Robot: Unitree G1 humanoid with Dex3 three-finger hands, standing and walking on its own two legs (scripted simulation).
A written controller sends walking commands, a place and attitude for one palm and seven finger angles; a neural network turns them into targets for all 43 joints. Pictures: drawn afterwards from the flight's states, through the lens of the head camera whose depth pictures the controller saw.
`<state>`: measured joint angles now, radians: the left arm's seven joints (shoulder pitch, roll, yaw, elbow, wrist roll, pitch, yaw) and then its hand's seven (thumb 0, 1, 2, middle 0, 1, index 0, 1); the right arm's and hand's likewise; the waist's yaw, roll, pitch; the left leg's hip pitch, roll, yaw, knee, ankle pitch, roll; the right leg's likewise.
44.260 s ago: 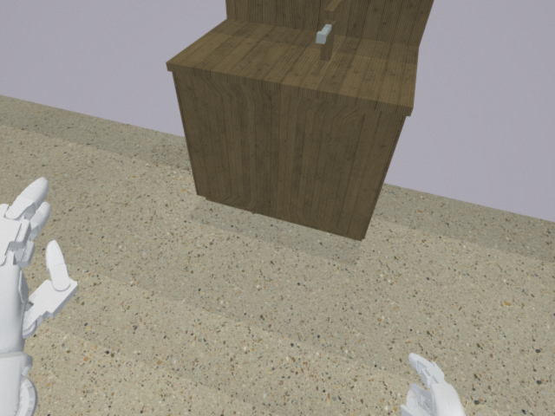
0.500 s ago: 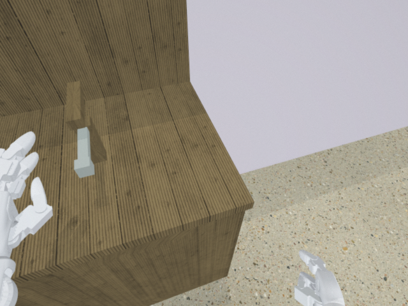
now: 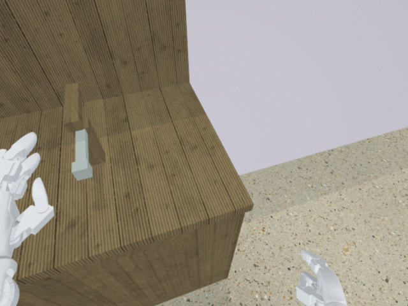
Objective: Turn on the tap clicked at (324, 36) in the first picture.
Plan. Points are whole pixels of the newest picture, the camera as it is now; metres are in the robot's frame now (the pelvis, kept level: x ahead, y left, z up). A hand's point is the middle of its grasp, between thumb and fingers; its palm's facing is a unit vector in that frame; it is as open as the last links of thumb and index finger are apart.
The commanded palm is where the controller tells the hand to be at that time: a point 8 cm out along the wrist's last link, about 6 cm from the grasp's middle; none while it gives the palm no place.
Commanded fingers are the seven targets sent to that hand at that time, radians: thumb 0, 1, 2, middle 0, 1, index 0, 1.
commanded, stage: shuffle to correct the standing spot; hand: left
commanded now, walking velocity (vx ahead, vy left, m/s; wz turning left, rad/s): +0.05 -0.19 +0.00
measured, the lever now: (82, 169) +0.33 +0.26 +0.09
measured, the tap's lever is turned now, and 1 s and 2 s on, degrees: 0 0 0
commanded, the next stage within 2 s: come to a stop and stand still in 0.54 s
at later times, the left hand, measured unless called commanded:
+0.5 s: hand (44, 216) +0.20 +0.24 +0.16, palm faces +0.34 -0.87 -0.35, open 7.4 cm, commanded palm +0.15 +0.28 +0.18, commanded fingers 0.00 0.90 0.90 -0.20 -0.30 -0.20 -0.30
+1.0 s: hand (50, 228) +0.19 +0.23 +0.14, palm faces +0.23 -0.90 -0.38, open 7.4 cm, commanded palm +0.14 +0.30 +0.18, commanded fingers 0.00 0.90 0.90 -0.20 -0.30 -0.20 -0.30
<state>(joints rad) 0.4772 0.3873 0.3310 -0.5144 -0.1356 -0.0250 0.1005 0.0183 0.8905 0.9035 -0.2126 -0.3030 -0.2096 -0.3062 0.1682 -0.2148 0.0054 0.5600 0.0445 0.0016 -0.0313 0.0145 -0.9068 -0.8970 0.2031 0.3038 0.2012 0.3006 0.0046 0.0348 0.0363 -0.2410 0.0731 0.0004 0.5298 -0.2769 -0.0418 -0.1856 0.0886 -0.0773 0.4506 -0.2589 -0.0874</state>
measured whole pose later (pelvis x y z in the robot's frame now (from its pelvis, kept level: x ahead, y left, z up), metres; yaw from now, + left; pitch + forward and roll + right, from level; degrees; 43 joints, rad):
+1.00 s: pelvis -0.03 +0.02 +0.00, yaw -1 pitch -1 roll -1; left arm 0.49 0.35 0.29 -0.49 -0.06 -0.18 0.06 0.02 0.89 0.90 -0.21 -0.30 -0.21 -0.31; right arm 0.21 -0.22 -0.02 0.56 0.02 -0.10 -0.01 0.01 -0.91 -0.90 0.20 0.30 0.20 0.30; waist -0.01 0.00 0.06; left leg -0.29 0.04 0.02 0.59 -0.27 0.00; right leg -0.26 0.06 -0.05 0.53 -0.26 -0.06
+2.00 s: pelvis -0.02 +0.08 +0.01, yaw -1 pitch -1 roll -1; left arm 0.42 0.36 0.36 -0.46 -0.03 -0.22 0.10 0.02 0.89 0.90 -0.21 -0.30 -0.21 -0.31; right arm 0.21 -0.19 0.02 0.58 0.01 -0.11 -0.02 0.01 -0.90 -0.90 0.21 0.30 0.20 0.30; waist 0.02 -0.01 0.05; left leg -0.22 -0.04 0.03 0.45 -0.22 0.07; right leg -0.18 -0.01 -0.03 0.38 -0.19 0.02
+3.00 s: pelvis +0.00 +0.00 +0.00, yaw -1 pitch +1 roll -1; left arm 0.47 0.38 0.37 -0.53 -0.10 -0.12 0.09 0.02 0.89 0.90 -0.21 -0.30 -0.21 -0.31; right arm 0.20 -0.21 -0.03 0.57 0.03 -0.05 -0.03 0.01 -0.91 -0.90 0.20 0.30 0.20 0.30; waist 0.00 -0.01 0.04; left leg -0.27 0.07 -0.01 0.57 -0.30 -0.03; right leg -0.23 0.10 -0.06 0.48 -0.26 -0.09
